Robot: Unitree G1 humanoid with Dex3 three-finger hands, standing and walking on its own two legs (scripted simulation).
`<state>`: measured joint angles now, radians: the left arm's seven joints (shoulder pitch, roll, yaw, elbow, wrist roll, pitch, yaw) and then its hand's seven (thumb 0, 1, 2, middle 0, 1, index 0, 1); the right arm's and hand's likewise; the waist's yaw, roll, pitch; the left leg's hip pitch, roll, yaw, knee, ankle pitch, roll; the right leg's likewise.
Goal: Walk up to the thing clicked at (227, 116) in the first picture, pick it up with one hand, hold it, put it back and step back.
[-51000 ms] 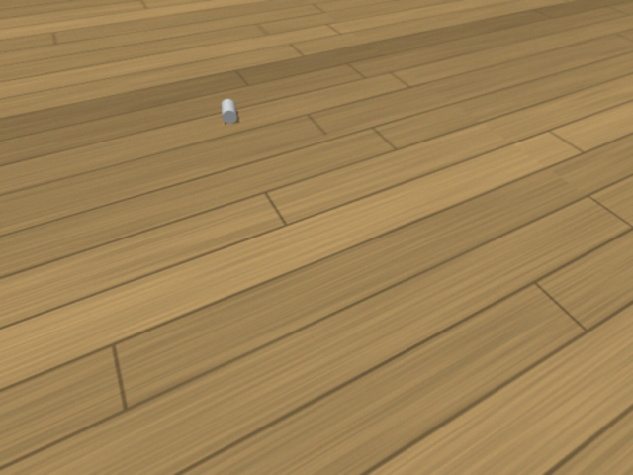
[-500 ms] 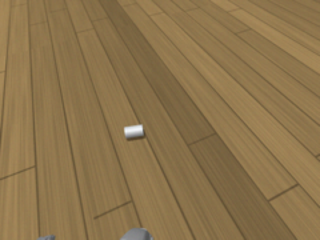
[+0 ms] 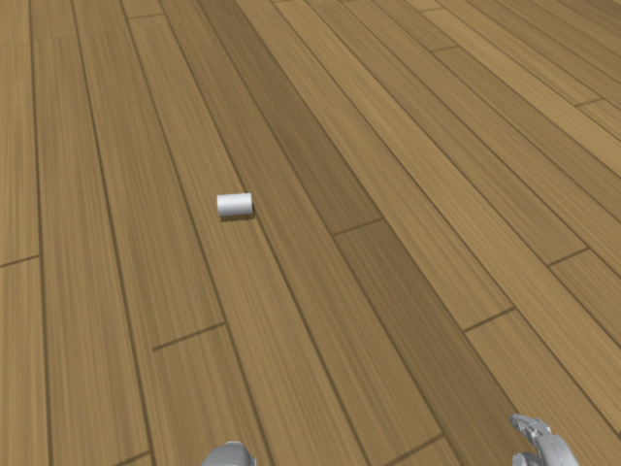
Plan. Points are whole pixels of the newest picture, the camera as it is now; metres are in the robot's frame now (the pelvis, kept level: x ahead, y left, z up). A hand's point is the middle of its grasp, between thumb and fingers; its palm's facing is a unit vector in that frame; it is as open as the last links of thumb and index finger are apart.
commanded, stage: step back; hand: left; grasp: from above
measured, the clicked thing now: (235, 204) +1.07 +0.30 -0.71
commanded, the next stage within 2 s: stand in 1.00 s
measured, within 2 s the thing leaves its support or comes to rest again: neither
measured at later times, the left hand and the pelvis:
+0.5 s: hand out of the picture +0.00 +0.28 -0.13, palm faces +0.06 -0.92 -0.40, open 7.4 cm; pelvis -0.04 -0.01 +0.01, yaw +5 degrees
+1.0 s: hand out of the picture +0.07 +0.26 -0.13, palm faces +0.13 -0.91 -0.39, open 7.4 cm; pelvis +0.00 -0.01 +0.00, yaw +7 degrees
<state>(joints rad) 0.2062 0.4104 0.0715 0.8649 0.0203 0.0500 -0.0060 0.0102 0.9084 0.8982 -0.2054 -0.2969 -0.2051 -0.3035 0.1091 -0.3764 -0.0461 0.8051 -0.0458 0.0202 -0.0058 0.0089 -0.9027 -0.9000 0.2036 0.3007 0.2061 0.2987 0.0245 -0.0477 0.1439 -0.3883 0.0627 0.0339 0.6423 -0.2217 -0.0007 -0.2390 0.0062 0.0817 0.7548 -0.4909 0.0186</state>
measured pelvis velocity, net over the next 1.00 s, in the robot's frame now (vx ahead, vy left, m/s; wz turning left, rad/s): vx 0.00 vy -0.01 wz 0.13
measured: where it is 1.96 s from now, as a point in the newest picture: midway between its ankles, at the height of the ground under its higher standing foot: outside the picture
